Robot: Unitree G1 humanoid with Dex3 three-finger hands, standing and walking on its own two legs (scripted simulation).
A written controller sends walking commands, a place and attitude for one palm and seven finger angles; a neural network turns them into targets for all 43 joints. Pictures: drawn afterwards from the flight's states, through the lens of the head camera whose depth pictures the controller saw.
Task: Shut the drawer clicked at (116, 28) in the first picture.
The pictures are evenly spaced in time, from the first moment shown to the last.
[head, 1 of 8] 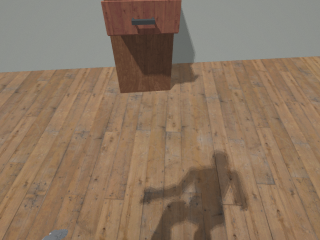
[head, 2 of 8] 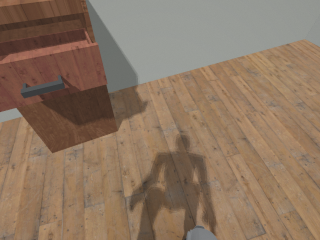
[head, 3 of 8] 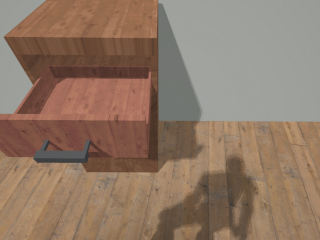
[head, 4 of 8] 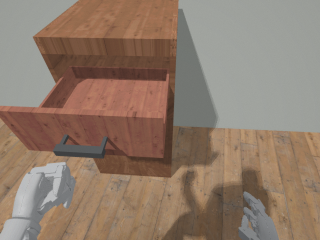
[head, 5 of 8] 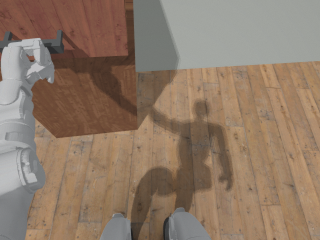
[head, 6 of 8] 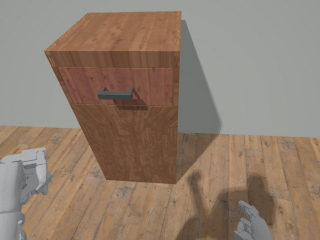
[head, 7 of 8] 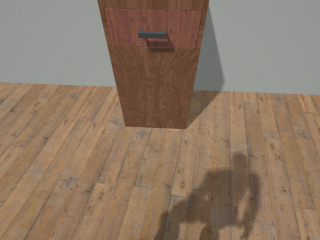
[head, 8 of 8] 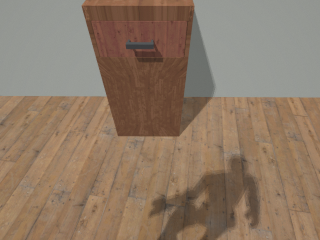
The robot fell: no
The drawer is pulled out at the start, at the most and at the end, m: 0.30 0.30 0.00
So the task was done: yes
